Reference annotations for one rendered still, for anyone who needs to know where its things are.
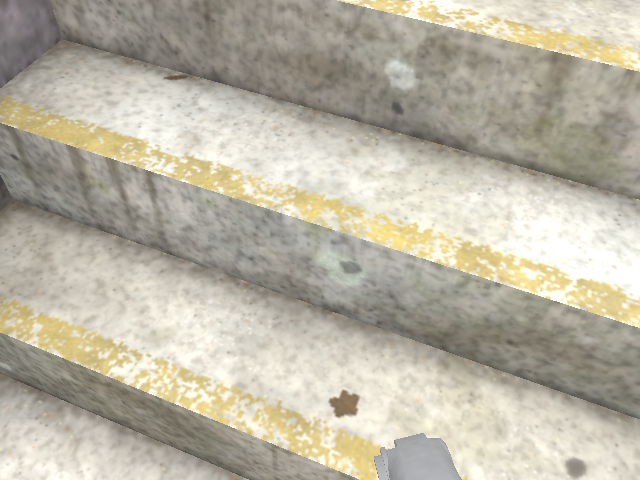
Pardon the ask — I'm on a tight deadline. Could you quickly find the right robot shin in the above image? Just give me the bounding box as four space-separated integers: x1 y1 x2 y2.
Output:
431 438 454 464

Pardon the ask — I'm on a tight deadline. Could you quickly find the robot right thigh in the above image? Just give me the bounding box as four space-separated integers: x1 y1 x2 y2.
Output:
374 433 462 480

